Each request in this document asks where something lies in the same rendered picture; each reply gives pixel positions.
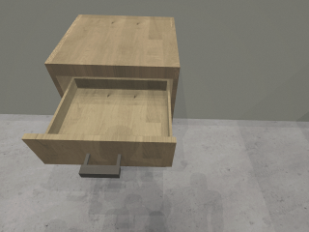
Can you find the drawer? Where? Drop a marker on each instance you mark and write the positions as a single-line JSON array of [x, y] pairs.
[[106, 117]]

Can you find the handle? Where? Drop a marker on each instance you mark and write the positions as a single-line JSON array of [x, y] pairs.
[[100, 171]]

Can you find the cabinet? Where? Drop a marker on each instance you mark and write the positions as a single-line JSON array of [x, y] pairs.
[[117, 46]]

